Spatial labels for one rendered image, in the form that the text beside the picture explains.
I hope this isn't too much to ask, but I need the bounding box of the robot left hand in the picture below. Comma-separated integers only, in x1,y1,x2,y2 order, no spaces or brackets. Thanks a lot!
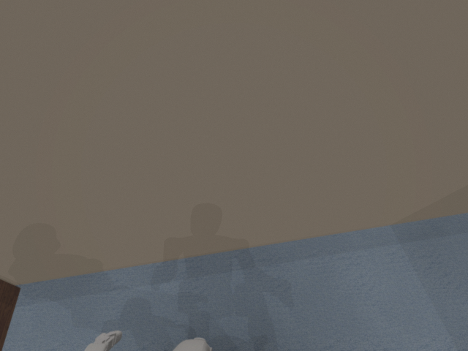
84,331,122,351

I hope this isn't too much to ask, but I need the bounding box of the cupboard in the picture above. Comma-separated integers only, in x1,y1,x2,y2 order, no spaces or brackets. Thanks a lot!
0,279,20,351

